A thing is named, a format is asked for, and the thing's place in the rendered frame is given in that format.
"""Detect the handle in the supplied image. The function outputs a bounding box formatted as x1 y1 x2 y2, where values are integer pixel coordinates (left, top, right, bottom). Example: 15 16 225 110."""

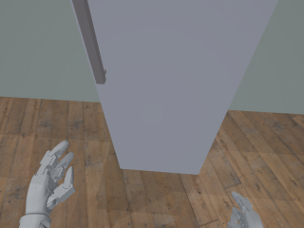
72 0 106 85

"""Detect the fridge door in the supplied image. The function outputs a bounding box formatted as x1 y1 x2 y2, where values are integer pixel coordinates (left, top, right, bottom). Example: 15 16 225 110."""
69 0 278 175

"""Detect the robot right hand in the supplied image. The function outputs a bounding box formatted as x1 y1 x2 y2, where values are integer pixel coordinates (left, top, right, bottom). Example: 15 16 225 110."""
227 191 264 228

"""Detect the robot left hand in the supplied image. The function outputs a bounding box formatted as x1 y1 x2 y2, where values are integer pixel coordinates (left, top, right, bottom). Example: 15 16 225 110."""
26 140 76 216

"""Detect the left robot forearm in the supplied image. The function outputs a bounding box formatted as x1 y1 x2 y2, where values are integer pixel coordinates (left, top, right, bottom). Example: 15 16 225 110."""
19 213 51 228

